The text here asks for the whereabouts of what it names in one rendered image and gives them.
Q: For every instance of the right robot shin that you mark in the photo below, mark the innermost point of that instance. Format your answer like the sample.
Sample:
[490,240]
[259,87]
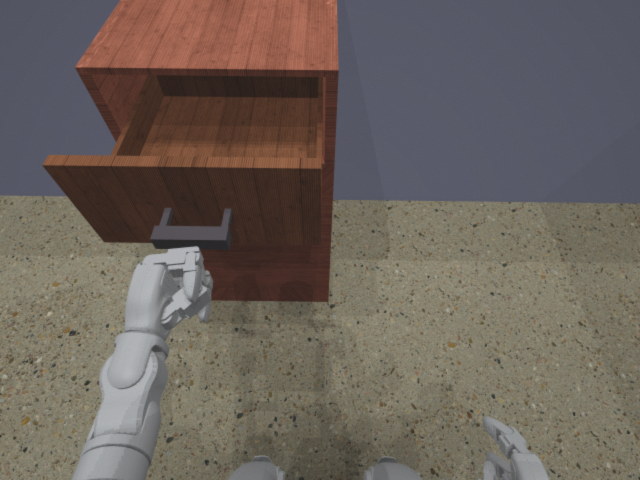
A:
[387,459]

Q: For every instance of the robot left hand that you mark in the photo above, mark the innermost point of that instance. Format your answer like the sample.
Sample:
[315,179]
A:
[152,288]

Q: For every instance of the robot left forearm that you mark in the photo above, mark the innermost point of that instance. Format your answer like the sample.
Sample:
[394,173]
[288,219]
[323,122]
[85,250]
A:
[122,440]

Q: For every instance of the robot right hand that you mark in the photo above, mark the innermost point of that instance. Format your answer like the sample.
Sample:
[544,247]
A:
[523,464]

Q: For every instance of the drawer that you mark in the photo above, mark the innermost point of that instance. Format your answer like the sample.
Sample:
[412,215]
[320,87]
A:
[200,144]

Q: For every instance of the handle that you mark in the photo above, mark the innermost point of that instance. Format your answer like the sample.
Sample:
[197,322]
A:
[165,236]

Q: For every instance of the cabinet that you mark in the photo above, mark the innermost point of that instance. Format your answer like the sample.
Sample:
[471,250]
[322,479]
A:
[276,38]

